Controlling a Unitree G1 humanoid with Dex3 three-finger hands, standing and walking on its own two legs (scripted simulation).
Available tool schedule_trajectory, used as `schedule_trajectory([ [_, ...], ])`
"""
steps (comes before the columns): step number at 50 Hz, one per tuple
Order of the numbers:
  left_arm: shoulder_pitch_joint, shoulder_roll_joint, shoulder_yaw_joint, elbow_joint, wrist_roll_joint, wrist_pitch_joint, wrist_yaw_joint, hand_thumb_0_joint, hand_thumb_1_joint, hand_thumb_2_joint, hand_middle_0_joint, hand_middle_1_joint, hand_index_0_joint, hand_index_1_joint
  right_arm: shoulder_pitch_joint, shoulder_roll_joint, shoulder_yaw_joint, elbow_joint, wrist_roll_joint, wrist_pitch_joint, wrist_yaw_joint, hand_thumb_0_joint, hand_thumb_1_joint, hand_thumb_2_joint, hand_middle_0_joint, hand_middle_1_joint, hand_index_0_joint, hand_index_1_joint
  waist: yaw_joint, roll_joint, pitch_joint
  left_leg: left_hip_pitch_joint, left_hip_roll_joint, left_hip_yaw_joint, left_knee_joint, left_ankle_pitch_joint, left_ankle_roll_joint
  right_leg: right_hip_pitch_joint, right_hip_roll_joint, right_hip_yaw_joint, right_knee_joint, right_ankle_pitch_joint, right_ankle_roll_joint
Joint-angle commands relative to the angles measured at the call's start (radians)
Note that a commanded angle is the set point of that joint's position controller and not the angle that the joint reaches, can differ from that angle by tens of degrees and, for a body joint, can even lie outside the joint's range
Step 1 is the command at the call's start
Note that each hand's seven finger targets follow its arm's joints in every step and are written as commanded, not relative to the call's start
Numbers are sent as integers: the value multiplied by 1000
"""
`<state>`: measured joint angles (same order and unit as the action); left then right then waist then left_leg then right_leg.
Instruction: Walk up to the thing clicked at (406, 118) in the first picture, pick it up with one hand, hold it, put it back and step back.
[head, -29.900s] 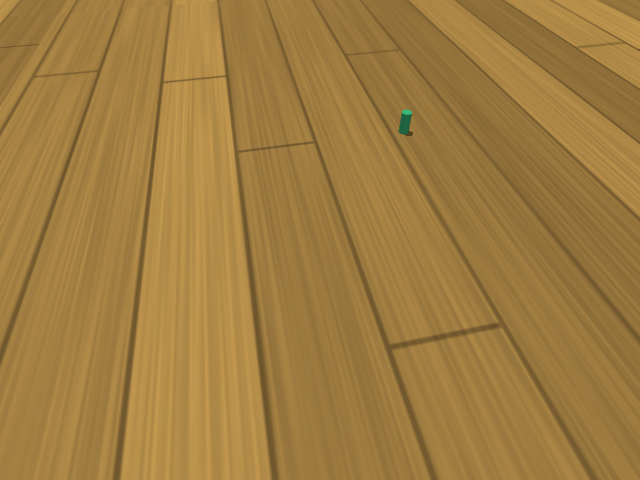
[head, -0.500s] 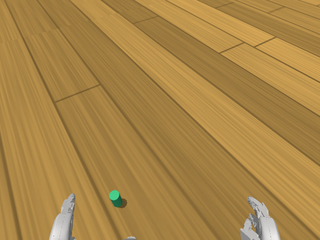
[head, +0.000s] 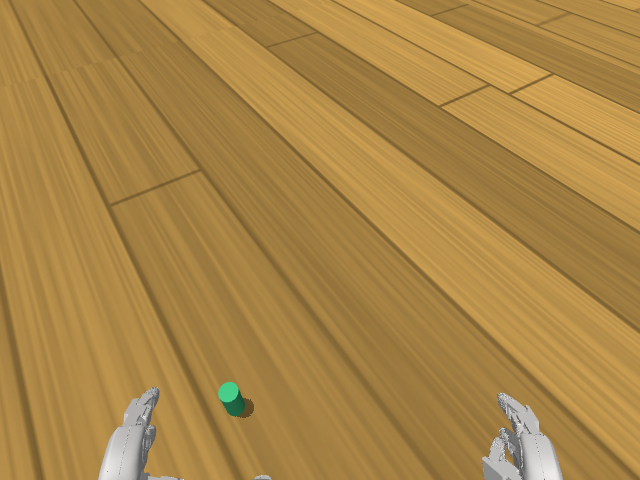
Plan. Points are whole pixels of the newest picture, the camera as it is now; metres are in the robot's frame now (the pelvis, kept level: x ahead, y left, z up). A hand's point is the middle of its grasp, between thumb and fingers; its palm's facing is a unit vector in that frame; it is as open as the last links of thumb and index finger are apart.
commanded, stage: stand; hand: left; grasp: from the side
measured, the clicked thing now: (232, 399) +0.44 +0.26 -0.66
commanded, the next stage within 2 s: none
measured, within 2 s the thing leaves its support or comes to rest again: neither
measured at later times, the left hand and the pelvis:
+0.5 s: hand out of the picture +0.13 +0.22 -0.10, palm faces -0.03 -0.94 -0.34, open 7.5 cm; pelvis -0.01 +0.00 +0.02, yaw +0 degrees
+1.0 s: hand out of the picture +0.03 +0.27 -0.11, palm faces -0.01 -0.94 -0.35, open 7.4 cm; pelvis -0.02 +0.02 +0.05, yaw +0 degrees
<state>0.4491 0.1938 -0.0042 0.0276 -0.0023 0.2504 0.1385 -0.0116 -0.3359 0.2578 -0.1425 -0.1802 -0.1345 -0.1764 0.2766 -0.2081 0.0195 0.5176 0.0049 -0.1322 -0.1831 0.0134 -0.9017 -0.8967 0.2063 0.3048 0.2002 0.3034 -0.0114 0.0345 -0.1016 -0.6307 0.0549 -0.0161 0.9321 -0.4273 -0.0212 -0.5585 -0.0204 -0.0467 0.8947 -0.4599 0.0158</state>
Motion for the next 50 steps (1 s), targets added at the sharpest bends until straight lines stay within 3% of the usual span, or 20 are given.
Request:
schedule_trajectory([
  [1,-27,98,45,-208,4,-47,5,0,257,860,-200,-300,-200,-301,-56,-119,-50,-154,-5,-56,-14,0,-900,-900,200,300,200,300,-13,-8,-122,142,-33,20,-139,206,22,18,40,-21,-141,218,-14],
  [3,-25,106,50,-197,3,-43,6,0,417,900,-200,-300,-200,-301,-64,-120,-49,-152,-3,-55,-14,0,-900,-900,200,300,200,300,-6,0,-87,125,-35,19,-144,186,20,5,39,-23,-147,195,-15],
  [9,-25,106,54,-185,5,-44,8,0,897,900,-200,-300,-200,-301,-67,-116,-45,-152,-6,-55,-18,0,-900,-900,200,300,200,300,-12,-30,-100,118,-37,24,-134,175,28,18,34,-14,-158,196,-11],
  [14,-38,108,56,-200,2,-47,7,0,900,900,-200,-300,-200,-301,-82,-109,-39,-160,-5,-60,-17,0,-900,-900,200,300,200,300,-3,-13,-64,99,-43,33,-150,77,28,2,29,-8,-188,98,-14],
  [15,-179,265,98,150,95,-160,-44,0,900,900,-200,-300,-200,-301,-135,-251,-95,63,-113,19,42,0,-900,-900,200,300,200,300,13,-93,88,126,-13,-27,-180,149,51,103,-61,104,-231,101,-80],
  [16,-155,272,106,251,111,-206,-71,0,900,900,-200,-300,-200,-301,-107,-244,-101,107,-122,46,84,0,-900,-900,200,300,200,300,17,-124,6,183,-9,-7,-154,159,77,130,-84,134,-241,157,-101],
  [18,-183,271,93,305,97,-250,-95,0,900,900,-200,-300,-200,-301,-115,-227,-96,115,-104,69,119,0,-900,-900,200,300,200,300,2,-114,14,205,-21,-11,-182,172,82,117,-89,159,-266,165,-103],
  [20,-208,272,81,370,70,-277,-109,0,900,900,-200,-300,-200,-301,-102,-221,-93,144,-72,70,151,0,-900,-900,200,300,200,300,5,-71,5,256,-19,-17,-222,160,83,143,-90,149,-274,136,-89],
  [22,-219,271,81,440,54,-283,-114,0,900,900,-200,-300,-200,-301,-100,-243,-102,174,-58,71,166,0,-900,-900,200,300,200,300,16,-50,-3,285,-7,-31,-257,195,77,159,-82,125,-269,190,-76],
  [27,-229,285,75,601,43,-298,-107,0,900,900,-200,-300,-200,-301,-136,-249,-105,248,-56,78,171,0,-900,-900,200,300,200,300,28,-21,-19,342,12,-51,-314,334,77,270,-78,94,-282,348,-53],
  [31,-254,291,70,693,38,-291,-101,0,900,900,-200,-300,-200,-301,-132,-260,-101,311,-52,89,168,0,-900,-900,200,300,200,300,24,-19,43,378,25,-66,-387,327,75,273,-77,89,-333,326,-51],
  [42,-274,313,52,902,30,-278,-103,0,900,900,-200,-300,-200,-301,-150,-303,-88,451,-39,104,164,0,-900,-900,200,300,200,300,22,0,110,439,58,-102,-603,242,53,381,-83,83,-486,279,-27],
  [46,-278,320,46,951,32,-274,-109,0,900,900,-200,-300,-200,-301,-168,-311,-86,483,-35,110,167,0,-900,-900,200,300,200,300,21,13,155,413,57,-112,-672,85,46,378,-79,79,-520,223,-22],
  [50,-273,325,44,996,33,-277,-110,0,900,900,-200,-300,-200,-301,-187,-309,-88,507,-32,112,170,0,-900,-900,200,300,200,300,25,-11,143,435,58,-108,-681,76,43,387,-87,86,-550,208,-20],
])
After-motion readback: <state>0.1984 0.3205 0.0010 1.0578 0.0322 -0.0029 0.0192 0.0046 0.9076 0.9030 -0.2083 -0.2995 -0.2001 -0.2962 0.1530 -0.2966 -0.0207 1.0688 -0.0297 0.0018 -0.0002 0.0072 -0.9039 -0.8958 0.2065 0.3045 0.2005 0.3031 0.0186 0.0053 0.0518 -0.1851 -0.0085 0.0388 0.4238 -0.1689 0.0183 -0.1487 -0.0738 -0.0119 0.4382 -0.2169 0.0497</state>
